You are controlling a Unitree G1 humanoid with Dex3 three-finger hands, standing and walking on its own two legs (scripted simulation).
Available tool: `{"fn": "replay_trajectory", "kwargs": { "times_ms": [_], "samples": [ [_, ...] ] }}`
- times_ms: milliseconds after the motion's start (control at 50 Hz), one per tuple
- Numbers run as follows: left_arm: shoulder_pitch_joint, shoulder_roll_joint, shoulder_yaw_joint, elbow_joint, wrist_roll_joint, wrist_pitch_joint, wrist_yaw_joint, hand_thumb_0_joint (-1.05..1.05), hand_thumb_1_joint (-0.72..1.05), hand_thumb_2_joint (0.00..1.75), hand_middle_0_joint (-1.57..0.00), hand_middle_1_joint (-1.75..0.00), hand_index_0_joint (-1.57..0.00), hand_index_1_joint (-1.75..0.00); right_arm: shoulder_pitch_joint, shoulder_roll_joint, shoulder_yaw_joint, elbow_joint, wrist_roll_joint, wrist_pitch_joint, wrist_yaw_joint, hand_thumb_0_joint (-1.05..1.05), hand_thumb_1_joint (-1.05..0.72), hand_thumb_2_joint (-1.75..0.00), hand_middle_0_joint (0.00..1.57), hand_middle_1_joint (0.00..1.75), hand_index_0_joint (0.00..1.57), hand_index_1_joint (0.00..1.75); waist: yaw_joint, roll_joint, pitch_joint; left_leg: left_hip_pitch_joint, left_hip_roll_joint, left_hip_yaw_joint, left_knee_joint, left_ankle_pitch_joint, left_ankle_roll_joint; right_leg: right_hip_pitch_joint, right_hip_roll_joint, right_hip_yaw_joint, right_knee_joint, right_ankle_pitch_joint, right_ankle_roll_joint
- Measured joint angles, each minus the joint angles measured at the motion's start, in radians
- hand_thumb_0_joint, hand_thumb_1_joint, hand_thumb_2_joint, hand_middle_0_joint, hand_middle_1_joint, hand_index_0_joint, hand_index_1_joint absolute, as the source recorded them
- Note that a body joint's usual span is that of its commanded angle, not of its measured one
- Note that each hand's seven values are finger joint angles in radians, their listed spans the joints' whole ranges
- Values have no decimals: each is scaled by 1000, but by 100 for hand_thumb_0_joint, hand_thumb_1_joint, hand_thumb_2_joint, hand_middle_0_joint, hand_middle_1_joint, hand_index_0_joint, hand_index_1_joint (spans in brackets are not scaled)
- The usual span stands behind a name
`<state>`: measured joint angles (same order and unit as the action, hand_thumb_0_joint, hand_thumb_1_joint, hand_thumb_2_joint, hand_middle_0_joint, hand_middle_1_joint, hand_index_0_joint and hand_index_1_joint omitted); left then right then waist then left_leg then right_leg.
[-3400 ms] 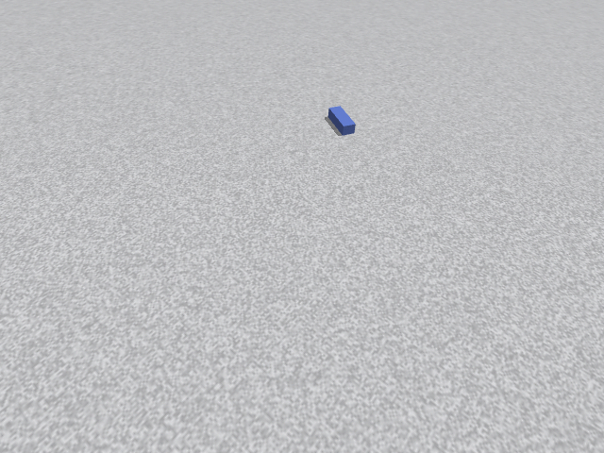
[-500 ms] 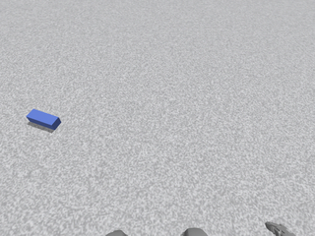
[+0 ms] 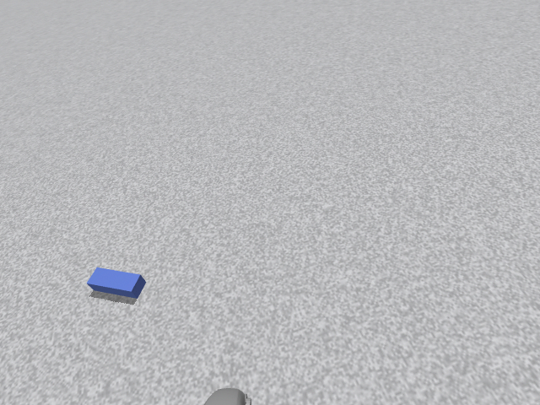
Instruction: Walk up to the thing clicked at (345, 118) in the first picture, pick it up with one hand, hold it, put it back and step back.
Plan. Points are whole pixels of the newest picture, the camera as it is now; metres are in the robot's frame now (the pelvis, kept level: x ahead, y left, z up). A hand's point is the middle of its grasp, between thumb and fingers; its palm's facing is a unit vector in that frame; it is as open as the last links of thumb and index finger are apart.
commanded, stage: walk up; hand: left
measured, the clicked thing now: (116, 282) +0.74 +0.75 -0.72
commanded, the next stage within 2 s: none
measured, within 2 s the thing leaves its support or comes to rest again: neither
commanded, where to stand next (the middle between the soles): +0.25 +0.51 m, yaw -11 degrees
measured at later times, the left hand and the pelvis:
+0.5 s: hand (11, 396) +0.19 +0.48 -0.13, palm faces -0.14 -0.86 -0.49, open 7.4 cm; pelvis +0.08 +0.20 +0.00, yaw -5 degrees
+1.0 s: hand out of the picture +0.22 +0.73 -0.13, palm faces -0.11 -0.76 -0.64, open 7.4 cm; pelvis +0.13 +0.39 -0.03, yaw -8 degrees
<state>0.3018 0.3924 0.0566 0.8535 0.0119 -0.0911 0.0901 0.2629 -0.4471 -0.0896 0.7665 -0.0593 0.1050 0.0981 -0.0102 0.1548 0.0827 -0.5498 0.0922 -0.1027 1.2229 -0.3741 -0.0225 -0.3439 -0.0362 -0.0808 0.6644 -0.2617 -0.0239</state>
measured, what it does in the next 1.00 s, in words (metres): steps to the left: left foot, then right foot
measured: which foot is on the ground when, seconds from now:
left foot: up 0.00-0.20, down 0.22-0.58, up 0.60-0.96, down 0.98-1.00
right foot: down 0.00-0.22, up 0.24-0.54, down 0.56-1.00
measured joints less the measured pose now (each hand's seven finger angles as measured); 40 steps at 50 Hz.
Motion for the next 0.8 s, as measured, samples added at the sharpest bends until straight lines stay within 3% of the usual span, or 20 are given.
{"fn": "replay_trajectory", "kwargs": {
  "times_ms": [100,200,240,280,320,380,500,560,600,660,720,800],
  "samples": [
    [48,29,11,23,17,2,-14,0,89,90,-21,-30,-21,-31,-24,-47,-26,-9,-3,5,11,1,-90,-89,20,30,20,30,6,-1,-8,-15,73,1,-138,39,-8,-13,-43,53,16,-23,32],
    [55,90,30,31,32,12,-12,1,89,90,-21,-30,-21,-31,-18,-80,-43,-10,-4,2,15,1,-91,-89,20,30,20,30,15,-28,-14,75,72,58,-326,-32,11,-68,-89,98,100,-82,40],
    [33,130,45,55,29,31,-1,1,89,90,-21,-30,-21,-31,-13,-56,-49,-5,-11,-17,5,1,-91,-89,20,30,20,30,8,-102,4,100,19,107,-317,-61,-18,-105,-133,159,206,-155,7],
    [21,138,52,86,16,55,20,1,90,90,-21,-30,-21,-31,1,-31,-35,-4,-10,-32,-2,1,-91,-89,20,30,20,30,0,-137,0,105,7,144,-285,-89,-15,-170,-69,215,400,-243,-20],
    [7,121,37,115,2,61,26,1,90,90,-20,-30,-21,-30,20,-7,-21,10,-2,-32,-9,1,-91,-89,20,30,20,30,-25,-139,-9,137,1,155,-322,-83,3,-212,-7,176,533,-235,-33],
    [-6,88,15,120,-19,44,13,1,90,90,-20,-30,-21,-30,53,22,-4,14,-1,-38,-23,1,-90,-89,20,30,20,30,-52,-149,-10,204,-24,188,-433,-46,32,-249,32,100,550,-174,-28],
    [-50,16,-16,71,-34,24,-7,1,90,90,-20,-30,-21,-30,87,24,2,-4,-7,-43,-37,1,-90,-89,21,30,21,30,-81,-120,51,291,-86,245,-541,-25,90,-202,44,-8,262,-122,-10],
    [-43,-2,-20,36,-33,10,-7,0,90,90,-21,-30,-21,-30,88,18,2,-20,-7,-22,-37,1,-90,-89,21,31,21,30,-76,-97,59,290,-104,278,-487,-75,104,-101,49,-40,29,45,-18],
    [-44,-12,-13,18,-20,5,4,0,90,90,-21,-30,-21,-31,64,18,0,-16,2,-10,-41,1,-90,-89,21,30,21,30,-58,-49,82,244,-88,229,-336,-125,70,-84,79,-46,31,39,-53],
    [-51,-6,-14,5,-12,21,16,0,90,90,-21,-30,-21,-31,54,37,9,-14,-1,7,-44,1,-90,-89,20,30,20,30,-36,-26,75,133,-110,122,-63,-171,16,-71,61,-47,64,3,-57],
    [-41,-8,-8,-1,-6,17,20,0,90,90,-21,-30,-21,-31,41,26,12,-4,1,8,-36,1,-90,-89,21,30,20,30,-8,-10,45,51,-88,47,55,-122,15,-46,27,-29,46,4,-34],
    [-5,5,0,1,10,3,7,0,90,90,-21,-30,-21,-31,11,-17,-5,-19,1,4,-22,1,-90,-89,21,30,21,30,7,5,20,-3,-35,-43,60,-36,16,-46,-20,11,55,-2,1]
  ]
}}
